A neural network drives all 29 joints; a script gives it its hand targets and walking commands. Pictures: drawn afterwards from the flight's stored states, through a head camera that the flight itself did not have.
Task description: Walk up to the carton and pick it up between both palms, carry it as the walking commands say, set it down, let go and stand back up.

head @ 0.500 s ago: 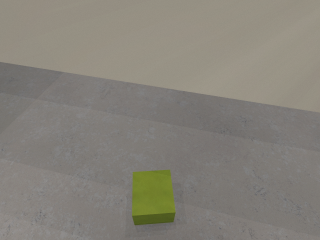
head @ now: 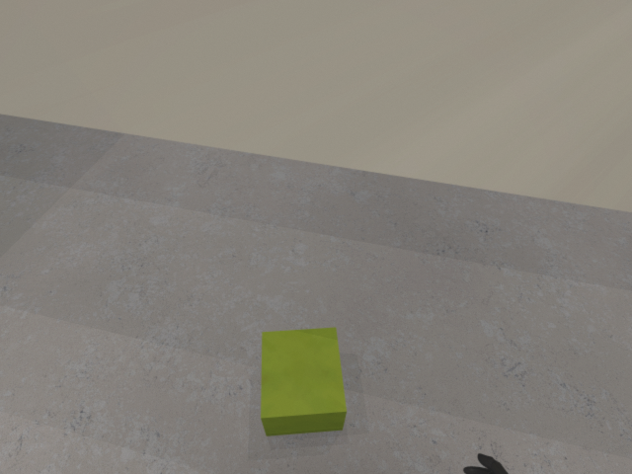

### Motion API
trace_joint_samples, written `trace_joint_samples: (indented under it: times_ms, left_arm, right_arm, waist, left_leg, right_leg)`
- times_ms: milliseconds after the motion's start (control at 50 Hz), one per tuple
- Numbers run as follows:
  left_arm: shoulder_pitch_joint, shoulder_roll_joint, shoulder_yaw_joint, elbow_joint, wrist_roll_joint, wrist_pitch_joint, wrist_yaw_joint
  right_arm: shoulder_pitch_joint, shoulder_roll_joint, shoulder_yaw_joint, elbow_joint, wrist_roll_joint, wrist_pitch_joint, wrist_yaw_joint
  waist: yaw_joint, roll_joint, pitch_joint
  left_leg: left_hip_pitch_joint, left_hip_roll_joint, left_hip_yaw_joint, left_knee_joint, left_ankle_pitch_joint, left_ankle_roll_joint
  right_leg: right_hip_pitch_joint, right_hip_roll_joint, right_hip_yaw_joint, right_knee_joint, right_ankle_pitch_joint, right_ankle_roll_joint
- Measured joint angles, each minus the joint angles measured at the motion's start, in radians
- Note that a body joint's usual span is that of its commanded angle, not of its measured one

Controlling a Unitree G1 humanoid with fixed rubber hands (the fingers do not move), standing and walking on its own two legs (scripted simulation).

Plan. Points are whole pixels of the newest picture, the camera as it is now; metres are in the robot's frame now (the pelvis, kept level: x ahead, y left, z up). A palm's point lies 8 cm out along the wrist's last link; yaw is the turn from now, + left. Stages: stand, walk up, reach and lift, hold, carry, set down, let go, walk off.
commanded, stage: reach and lift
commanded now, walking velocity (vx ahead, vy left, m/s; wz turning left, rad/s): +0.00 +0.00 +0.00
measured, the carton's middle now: (301, 380) +0.50 +0.04 -0.67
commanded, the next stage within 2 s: none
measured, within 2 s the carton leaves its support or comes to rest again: neither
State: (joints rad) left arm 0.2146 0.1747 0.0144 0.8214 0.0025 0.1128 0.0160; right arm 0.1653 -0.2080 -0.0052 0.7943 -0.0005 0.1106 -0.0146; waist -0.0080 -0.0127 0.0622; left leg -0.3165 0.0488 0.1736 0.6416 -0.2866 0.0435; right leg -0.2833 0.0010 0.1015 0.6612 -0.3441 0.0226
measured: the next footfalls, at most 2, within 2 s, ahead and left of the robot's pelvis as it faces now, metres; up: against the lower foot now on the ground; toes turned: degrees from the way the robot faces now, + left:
none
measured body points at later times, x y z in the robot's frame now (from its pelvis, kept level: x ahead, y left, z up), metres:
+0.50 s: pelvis -0.01 +0.00 -0.03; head +0.14 +0.00 +0.39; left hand +0.19 +0.25 -0.16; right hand +0.21 -0.23 -0.16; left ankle +0.04 +0.10 -0.72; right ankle +0.01 -0.15 -0.72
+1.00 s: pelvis -0.05 +0.00 -0.07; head +0.20 +0.01 +0.31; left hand +0.33 +0.26 -0.19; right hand +0.37 -0.19 -0.18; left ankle +0.04 +0.10 -0.72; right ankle +0.01 -0.15 -0.72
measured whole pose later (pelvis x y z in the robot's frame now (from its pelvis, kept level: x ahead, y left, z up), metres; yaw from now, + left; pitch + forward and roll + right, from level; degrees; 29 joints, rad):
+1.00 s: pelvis -0.05 +0.00 -0.07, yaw +2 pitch +29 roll +1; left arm -0.62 0.26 0.20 0.68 -0.02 0.26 0.00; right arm -0.66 -0.21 -0.18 0.65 0.06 0.24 -0.02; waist 0.00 -0.01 0.07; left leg -1.19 0.05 0.16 0.93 -0.25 0.07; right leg -1.17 -0.01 0.10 1.00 -0.35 0.04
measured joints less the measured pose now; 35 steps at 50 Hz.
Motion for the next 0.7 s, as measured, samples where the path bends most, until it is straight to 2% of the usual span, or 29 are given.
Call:
trace_joint_samples:
  times_ms: [60,140,240,380,500,700]
  left_arm:
    - [-0.066,0.022,0.000,-0.092,0.000,0.110,-0.006]
    - [-0.122,0.039,0.000,-0.138,0.000,0.191,-0.011]
    - [-0.124,0.018,0.025,-0.145,0.000,0.178,-0.013]
    - [-0.148,-0.015,0.068,-0.147,0.000,0.085,-0.014]
    - [-0.265,0.028,0.088,-0.166,0.000,0.055,-0.014]
    - [-0.488,0.071,0.106,-0.166,-0.017,0.075,-0.017]
  right_arm:
    - [-0.043,0.000,0.022,-0.107,0.000,0.084,0.015]
    - [-0.067,0.000,0.022,-0.147,-0.003,0.165,0.032]
    - [-0.067,0.000,0.000,-0.154,-0.014,0.166,0.059]
    - [-0.084,0.000,-0.034,-0.191,-0.017,0.085,0.063]
    - [-0.184,0.000,-0.044,-0.238,0.013,0.069,0.034]
    - [-0.404,0.000,-0.068,-0.256,0.046,0.090,-0.004]
  waist:
    - [0.003,0.000,0.002]
    - [0.007,0.000,0.002]
    - [0.008,0.000,0.004]
    - [0.010,0.000,0.005]
    - [0.010,0.000,0.004]
    - [0.010,0.000,0.004]
  left_leg:
    - [-0.007,0.000,0.000,0.001,0.000,0.000]
    - [-0.009,-0.003,0.000,0.001,-0.007,-0.001]
    - [-0.068,-0.004,0.000,0.010,-0.011,-0.001]
    - [-0.279,-0.004,-0.003,0.095,-0.022,0.002]
    - [-0.457,-0.004,-0.006,0.181,-0.026,0.004]
    - [-0.631,-0.003,-0.008,0.252,-0.009,0.011]
  right_leg:
    - [-0.007,0.000,0.000,0.001,0.000,0.000]
    - [-0.009,-0.003,0.000,0.001,-0.006,0.000]
    - [-0.067,-0.004,0.000,0.009,-0.010,0.000]
    - [-0.284,-0.007,0.000,0.111,-0.032,0.005]
    - [-0.468,-0.009,0.000,0.218,-0.050,0.014]
    - [-0.648,-0.009,0.000,0.307,-0.046,0.015]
